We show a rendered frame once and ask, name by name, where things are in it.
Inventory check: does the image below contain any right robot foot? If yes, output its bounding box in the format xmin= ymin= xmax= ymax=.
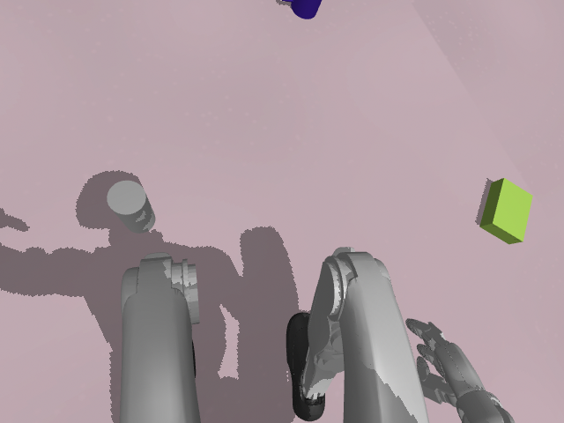
xmin=286 ymin=313 xmax=325 ymax=421

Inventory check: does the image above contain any right robot arm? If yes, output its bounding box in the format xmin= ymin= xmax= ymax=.
xmin=456 ymin=390 xmax=515 ymax=423

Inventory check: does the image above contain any right robot hand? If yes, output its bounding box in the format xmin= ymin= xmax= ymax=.
xmin=405 ymin=318 xmax=486 ymax=407

